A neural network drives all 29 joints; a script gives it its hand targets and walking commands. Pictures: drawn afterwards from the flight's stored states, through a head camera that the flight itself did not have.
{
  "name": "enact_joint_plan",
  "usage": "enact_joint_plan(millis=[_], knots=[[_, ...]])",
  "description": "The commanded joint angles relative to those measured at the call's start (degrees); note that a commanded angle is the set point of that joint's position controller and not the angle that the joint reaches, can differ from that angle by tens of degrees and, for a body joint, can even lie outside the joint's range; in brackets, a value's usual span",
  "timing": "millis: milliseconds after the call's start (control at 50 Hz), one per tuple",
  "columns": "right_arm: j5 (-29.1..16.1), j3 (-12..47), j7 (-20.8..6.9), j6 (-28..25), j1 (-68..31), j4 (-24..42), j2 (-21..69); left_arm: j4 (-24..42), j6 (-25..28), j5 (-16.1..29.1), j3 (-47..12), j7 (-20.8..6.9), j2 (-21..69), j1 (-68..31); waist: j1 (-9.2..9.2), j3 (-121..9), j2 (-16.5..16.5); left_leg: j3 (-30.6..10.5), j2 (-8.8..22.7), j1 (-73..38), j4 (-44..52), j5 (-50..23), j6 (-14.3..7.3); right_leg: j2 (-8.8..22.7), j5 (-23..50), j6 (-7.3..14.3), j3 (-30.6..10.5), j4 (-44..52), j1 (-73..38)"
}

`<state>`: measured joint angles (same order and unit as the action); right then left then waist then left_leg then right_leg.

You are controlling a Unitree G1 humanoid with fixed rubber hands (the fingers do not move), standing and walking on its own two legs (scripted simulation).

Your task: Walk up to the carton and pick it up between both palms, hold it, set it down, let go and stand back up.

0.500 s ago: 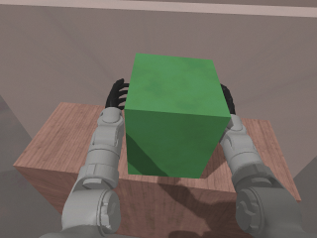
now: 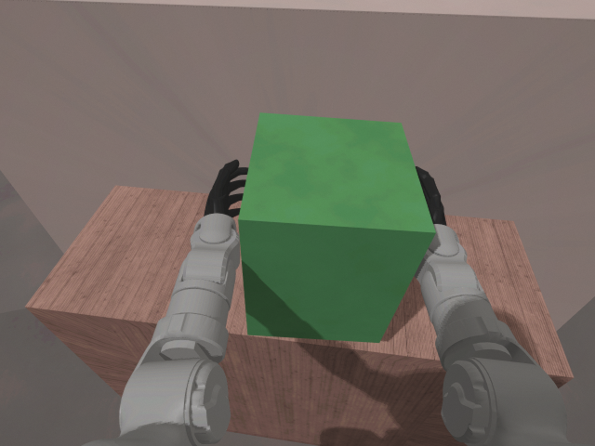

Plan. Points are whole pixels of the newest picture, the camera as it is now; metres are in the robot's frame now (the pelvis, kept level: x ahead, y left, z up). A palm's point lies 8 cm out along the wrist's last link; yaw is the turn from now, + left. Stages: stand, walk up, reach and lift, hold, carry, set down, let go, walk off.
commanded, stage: set down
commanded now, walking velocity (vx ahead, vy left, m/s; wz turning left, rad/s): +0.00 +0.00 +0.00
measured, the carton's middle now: (322, 232) +0.41 -0.01 +0.09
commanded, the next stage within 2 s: none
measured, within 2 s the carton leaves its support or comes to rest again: rests again in 0.92 s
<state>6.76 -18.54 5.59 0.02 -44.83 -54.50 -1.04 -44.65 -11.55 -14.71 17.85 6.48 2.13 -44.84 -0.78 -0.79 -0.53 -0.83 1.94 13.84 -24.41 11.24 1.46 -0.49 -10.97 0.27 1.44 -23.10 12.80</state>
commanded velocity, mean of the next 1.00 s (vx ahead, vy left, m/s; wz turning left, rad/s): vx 0.00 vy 0.00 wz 0.00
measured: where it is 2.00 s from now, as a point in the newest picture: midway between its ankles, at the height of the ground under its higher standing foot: outside the picture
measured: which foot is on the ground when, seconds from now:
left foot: down 0.00-1.00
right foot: down 0.00-1.00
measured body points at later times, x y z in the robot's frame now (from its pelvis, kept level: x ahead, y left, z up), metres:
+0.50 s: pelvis +0.00 +0.00 +0.00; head +0.02 +0.01 +0.45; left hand +0.42 +0.13 +0.10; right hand +0.41 -0.16 +0.08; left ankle +0.02 +0.14 -0.74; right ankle +0.01 -0.11 -0.74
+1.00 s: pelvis +0.00 +0.00 +0.00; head +0.04 +0.00 +0.45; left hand +0.42 +0.13 +0.07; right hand +0.41 -0.16 +0.06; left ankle +0.02 +0.14 -0.74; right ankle +0.01 -0.11 -0.74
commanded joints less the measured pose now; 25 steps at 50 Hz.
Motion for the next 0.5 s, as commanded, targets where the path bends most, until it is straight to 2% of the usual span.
enact_joint_plan(millis=[0, 20, 120, 160, 180, 220, 260, 300, 320, 340, 380, 400, 440, 480], knots=[[3.11, 12.41, -10.76, -7.71, -40.51, 8.90, 30.94, 5.70, 6.79, 1.62, -15.55, -6.51, 37.53, -35.13, 0.76, -39.14, 1.34, 3.98, -0.41, -18.21, 2.42, -25.97, 2.60, -2.89, 22.97, -2.10, 4.15, 4.65, -5.31], [3.11, 12.29, -10.98, -7.88, -40.59, 9.03, 30.67, 4.77, 6.77, 1.19, -14.64, -6.44, 37.13, -34.31, 1.76, -39.61, 1.43, 4.35, -0.43, -18.12, 2.65, -25.36, 2.57, -2.86, 21.86, -1.78, 4.12, 5.04, -4.48], [4.38, 10.97, -11.02, -8.37, -37.95, 7.45, 30.26, 3.16, 7.14, -0.19, -13.35, -6.82, 36.31, -32.20, 1.38, -37.13, 1.14, 4.66, -0.39, -17.81, 2.94, -24.82, 2.41, -2.64, 22.05, -1.94, 4.11, 5.00, -4.91], [5.13, 11.12, -11.12, -8.99, -38.67, 9.12, 30.48, 3.03, 7.72, 0.03, -13.59, -6.94, 36.76, -31.98, 1.60, -38.54, 1.00, 4.83, -0.50, -17.16, 2.87, -24.84, 2.52, -2.72, 22.64, -1.95, 4.29, 4.88, -5.12], [5.29, 10.45, -11.18, -9.15, -38.27, 8.33, 29.97, 3.19, 8.00, 0.02, -13.53, -6.87, 36.53, -32.59, 1.02, -38.49, 0.80, 4.66, -0.43, -17.14, 2.94, -24.49, 2.47, -2.79, 22.71, -1.93, 4.41, 4.93, -4.89], [5.33, 11.40, -11.20, -9.98, -38.72, 9.61, 31.06, 3.19, 8.72, -0.03, -13.78, -6.96, 36.99, -31.76, 1.74, -39.59, 1.03, 4.98, -0.56, -16.20, 2.71, -24.98, 2.40, -2.64, 24.09, -1.93, 3.98, 4.30, -5.66], [6.23, 10.55, -11.32, -10.25, -37.91, 8.27, 30.97, 3.13, 9.36, -0.41, -13.85, -6.76, 36.52, -32.83, 1.48, -39.80, 1.75, 5.17, -0.43, -16.48, 2.63, -24.95, 2.58, -2.59, 23.09, -1.88, 4.16, 4.37, -4.98], [6.84, 10.52, -11.39, -10.63, -37.29, 7.89, 31.12, 2.86, 10.05, -0.59, -13.36, -6.74, 36.46, -33.18, 1.40, -39.34, 1.01, 5.23, -0.40, -15.90, 2.76, -24.15, 2.46, -2.57, 23.44, -1.99, 4.24, 4.25, -5.19], [6.71, 10.78, -11.52, -11.00, -38.17, 9.12, 31.26, 2.40, 10.41, -0.20, -13.61, -6.68, 36.87, -32.63, 1.99, -40.77, 0.82, 5.29, -0.34, -15.79, 2.90, -23.82, 2.45, -2.63, 23.07, -1.92, 4.14, 4.14, -5.05], [7.19, 10.45, -11.45, -11.16, -37.88, 8.52, 31.27, 2.01, 10.81, -0.20, -13.35, -6.70, 36.52, -32.98, 1.39, -41.25, 0.43, 5.15, -0.33, -15.57, 2.79, -23.56, 2.26, -2.57, 23.05, -1.91, 4.27, 4.37, -4.93], [7.60, 9.77, -11.55, -11.66, -37.56, 8.40, 30.95, 1.45, 11.27, -0.58, -13.29, -6.55, 36.32, -32.49, 1.42, -40.87, 1.28, 5.36, -0.39, -15.19, 2.73, -23.20, 2.44, -2.47, 22.56, -1.64, 4.27, 4.30, -4.77], [7.70, 10.20, -11.64, -11.80, -37.72, 8.24, 31.11, 0.74, 11.42, -1.07, -12.95, -6.52, 36.59, -31.60, 2.11, -40.35, 1.08, 5.57, -0.33, -15.35, 2.62, -24.11, 2.58, -2.61, 22.59, -1.70, 4.26, 4.20, -4.71], [8.33, 10.10, -11.84, -12.02, -36.48, 7.37, 31.23, 1.50, 12.03, -1.37, -12.72, -6.32, 36.44, -32.49, 2.18, -40.68, 1.40, 5.69, -0.35, -14.60, 2.84, -23.07, 2.55, -2.49, 22.10, -1.58, 4.32, 4.10, -4.72], [9.17, 8.43, -11.73, -12.18, -35.82, 6.79, 30.58, 0.12, 12.28, -1.43, -11.99, -6.51, 35.73, -32.65, 1.31, -39.76, 0.87, 5.63, -0.29, -14.45, 2.94, -22.29, 2.46, -2.56, 21.67, -1.69, 4.46, 4.32, -4.40]])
